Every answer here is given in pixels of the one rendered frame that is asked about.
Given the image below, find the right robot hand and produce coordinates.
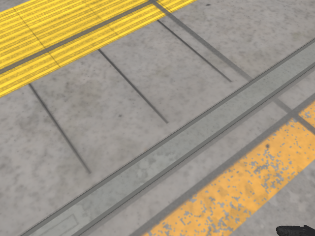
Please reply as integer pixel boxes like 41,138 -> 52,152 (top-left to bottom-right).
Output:
276,225 -> 315,236

